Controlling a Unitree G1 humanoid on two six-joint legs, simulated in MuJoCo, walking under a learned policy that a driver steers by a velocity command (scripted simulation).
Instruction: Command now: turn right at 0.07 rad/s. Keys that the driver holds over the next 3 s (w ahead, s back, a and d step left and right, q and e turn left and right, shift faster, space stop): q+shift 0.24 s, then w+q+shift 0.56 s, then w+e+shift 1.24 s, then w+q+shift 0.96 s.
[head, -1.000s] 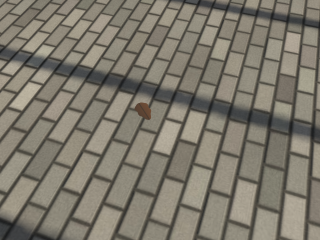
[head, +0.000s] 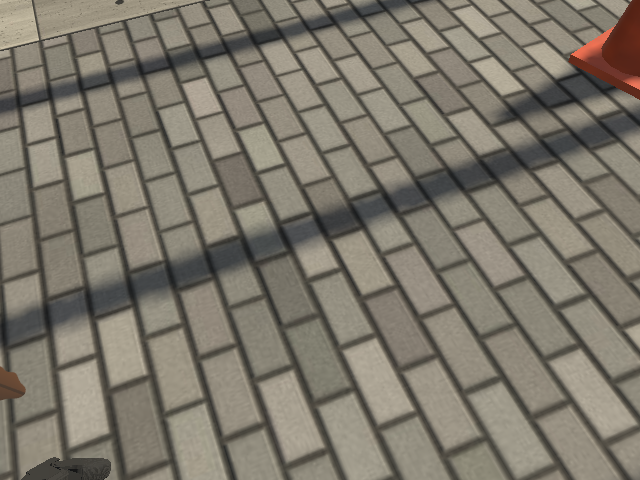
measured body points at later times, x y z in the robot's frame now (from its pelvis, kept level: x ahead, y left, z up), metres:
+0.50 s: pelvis +0.06 +0.01 +0.01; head +0.08 -0.01 +0.46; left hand +0.02 +0.31 -0.08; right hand +0.32 -0.20 -0.08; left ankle +0.05 +0.17 -0.64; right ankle +0.01 -0.11 -0.73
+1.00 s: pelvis +0.32 +0.25 -0.01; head +0.34 +0.25 +0.44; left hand +0.19 +0.47 -0.13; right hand +0.57 +0.11 -0.14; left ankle +0.28 +0.24 -0.73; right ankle +0.38 +0.10 -0.62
